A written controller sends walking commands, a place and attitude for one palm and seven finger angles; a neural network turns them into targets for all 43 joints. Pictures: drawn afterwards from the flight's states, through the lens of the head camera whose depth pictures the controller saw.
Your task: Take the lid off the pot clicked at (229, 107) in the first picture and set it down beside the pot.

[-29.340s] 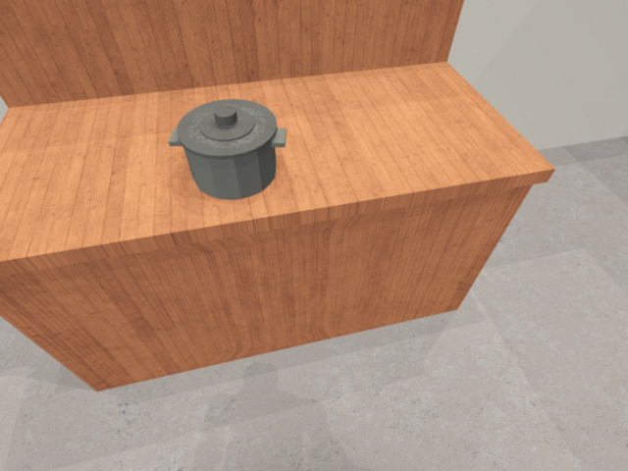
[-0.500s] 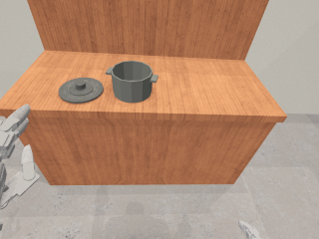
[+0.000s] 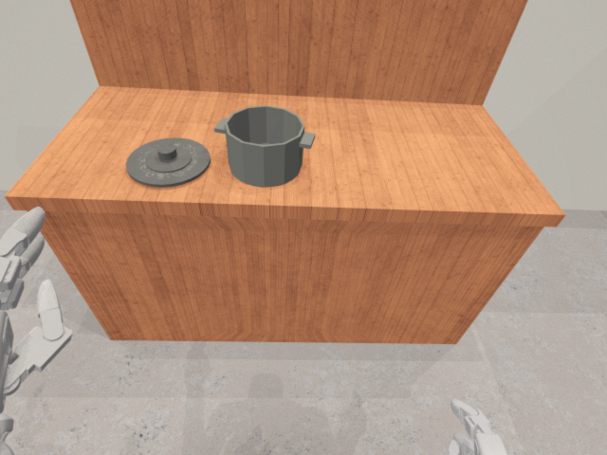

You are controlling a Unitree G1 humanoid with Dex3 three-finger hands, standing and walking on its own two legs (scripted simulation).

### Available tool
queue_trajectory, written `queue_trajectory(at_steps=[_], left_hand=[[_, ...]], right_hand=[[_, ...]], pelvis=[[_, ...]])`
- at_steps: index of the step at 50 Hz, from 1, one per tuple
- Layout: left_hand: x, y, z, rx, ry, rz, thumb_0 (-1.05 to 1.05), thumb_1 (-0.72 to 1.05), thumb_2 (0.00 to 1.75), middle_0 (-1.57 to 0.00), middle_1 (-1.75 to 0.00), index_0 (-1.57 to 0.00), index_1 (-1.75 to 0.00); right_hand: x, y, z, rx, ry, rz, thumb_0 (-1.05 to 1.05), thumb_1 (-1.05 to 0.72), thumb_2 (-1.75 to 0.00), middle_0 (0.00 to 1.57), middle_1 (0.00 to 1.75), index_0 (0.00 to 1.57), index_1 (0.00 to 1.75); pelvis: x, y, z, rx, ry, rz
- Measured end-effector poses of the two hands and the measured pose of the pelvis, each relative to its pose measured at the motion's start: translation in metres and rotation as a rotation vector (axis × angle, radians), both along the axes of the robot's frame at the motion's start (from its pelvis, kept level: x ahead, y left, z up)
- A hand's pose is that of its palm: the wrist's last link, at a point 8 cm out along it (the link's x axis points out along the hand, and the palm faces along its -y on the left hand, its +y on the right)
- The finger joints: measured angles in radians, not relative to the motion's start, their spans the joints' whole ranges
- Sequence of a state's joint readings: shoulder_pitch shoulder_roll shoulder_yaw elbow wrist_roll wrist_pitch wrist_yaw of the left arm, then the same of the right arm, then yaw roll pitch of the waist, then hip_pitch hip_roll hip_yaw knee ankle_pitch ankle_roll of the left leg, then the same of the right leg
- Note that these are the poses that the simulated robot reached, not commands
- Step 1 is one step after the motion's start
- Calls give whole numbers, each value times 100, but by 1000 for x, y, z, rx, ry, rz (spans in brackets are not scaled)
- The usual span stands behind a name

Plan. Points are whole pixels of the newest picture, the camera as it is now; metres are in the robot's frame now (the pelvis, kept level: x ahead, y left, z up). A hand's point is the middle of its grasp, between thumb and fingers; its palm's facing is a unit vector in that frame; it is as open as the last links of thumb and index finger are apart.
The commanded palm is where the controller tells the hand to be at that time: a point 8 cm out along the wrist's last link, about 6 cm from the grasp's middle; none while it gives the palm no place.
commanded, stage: stop stepping back and stand still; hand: left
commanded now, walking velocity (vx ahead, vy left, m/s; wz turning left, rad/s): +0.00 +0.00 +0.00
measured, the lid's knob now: (167, 151) +0.75 +0.37 -0.03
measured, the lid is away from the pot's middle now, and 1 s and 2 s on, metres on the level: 0.23 0.23 0.23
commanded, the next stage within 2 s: let the arm hang, fingers relaxed in 0.38 s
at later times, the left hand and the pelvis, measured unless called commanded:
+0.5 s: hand out of the picture -0.02 +0.19 -0.18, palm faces +0.10 -0.97 -0.22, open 7.1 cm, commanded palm none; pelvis +0.02 -0.01 +0.00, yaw +4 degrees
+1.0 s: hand out of the picture +0.02 +0.14 -0.17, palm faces +0.11 -0.98 -0.18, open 7.3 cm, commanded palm none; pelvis +0.03 -0.02 +0.00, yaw +3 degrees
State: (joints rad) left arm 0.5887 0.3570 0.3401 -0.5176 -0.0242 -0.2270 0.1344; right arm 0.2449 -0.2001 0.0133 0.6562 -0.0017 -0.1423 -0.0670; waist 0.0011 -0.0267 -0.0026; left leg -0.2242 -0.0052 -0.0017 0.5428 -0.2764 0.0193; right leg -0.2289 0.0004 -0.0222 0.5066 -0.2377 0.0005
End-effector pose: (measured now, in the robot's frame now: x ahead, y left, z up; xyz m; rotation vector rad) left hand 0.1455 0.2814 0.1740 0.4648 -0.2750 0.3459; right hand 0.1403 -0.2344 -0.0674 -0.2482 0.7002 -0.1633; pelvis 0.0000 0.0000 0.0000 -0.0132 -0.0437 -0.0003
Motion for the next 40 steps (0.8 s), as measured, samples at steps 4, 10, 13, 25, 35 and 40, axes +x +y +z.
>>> queue_trajectory(at_steps=[4, 10, 13, 25, 35, 40], left_hand=[[35, 16, -79, -86, 321, 37, 0, 89, 90, -21, -30, -21, -30], [1, -16, -252, -381, 1024, 128, 1, 90, 90, -20, -29, -20, -30], [-49, -52, -303, -503, 1282, 114, 1, 91, 90, -20, -29, -20, -30], [-170, -46, -318, -580, 1643, 325, 0, 96, 89, -21, -29, -21, -30], [-167, -64, -311, -576, 1648, 327, 1, 91, 90, -20, -29, -20, -30], [-146, -82, -315, -598, 1603, 279, 1, 91, 90, -20, -29, -20, -30]], right_hand=[[10, -2, -19, 27, 85, 57, 1, -90, -90, 20, 30, 21, 30], [-5, -10, -45, 47, 253, 13, 1, -91, -90, 20, 30, 21, 30], [-27, -13, -49, 32, 347, -32, 1, -91, -90, 20, 30, 21, 30], [-115, 3, -64, 57, 700, -90, 1, -91, -90, 20, 30, 20, 30], [-125, 19, -77, 134, 731, -96, 1, -92, -90, 20, 30, 21, 30], [-124, 17, -78, 141, 721, -107, 1, -92, -90, 20, 30, 21, 30]], pelvis=[[3, 4, -3, 5, 52, 53], [9, -3, -7, 17, 42, 64], [13, -4, -6, 4, 28, 67], [19, -6, 4, -6, 39, 75], [22, -9, 5, 3, 35, 67], [24, -12, 4, 6, 32, 63]])
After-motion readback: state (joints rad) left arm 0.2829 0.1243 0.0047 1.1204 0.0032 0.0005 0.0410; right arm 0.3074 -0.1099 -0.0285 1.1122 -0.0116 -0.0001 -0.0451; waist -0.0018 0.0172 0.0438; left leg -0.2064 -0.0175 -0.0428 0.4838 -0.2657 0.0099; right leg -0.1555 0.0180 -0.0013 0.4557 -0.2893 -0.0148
